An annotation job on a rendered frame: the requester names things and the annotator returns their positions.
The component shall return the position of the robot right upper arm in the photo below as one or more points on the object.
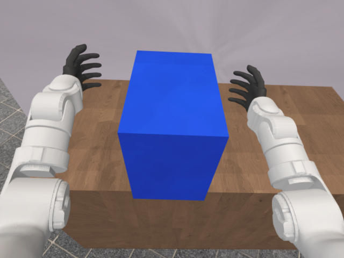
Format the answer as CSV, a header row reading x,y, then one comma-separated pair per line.
x,y
311,221

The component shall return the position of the robot left upper arm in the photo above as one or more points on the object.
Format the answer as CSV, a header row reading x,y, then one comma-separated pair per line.
x,y
31,209

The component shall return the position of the left robot forearm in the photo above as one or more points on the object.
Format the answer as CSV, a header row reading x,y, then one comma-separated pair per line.
x,y
44,147

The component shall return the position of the carton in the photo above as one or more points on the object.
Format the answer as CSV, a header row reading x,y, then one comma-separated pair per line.
x,y
172,130

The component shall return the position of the robot left hand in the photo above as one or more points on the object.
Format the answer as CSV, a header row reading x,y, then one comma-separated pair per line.
x,y
74,68

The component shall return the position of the pedestal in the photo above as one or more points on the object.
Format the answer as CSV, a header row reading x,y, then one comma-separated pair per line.
x,y
237,211

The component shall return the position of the right robot forearm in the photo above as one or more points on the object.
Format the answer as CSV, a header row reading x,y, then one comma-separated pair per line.
x,y
289,166

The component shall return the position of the robot right hand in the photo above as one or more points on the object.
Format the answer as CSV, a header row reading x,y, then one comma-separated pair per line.
x,y
255,88

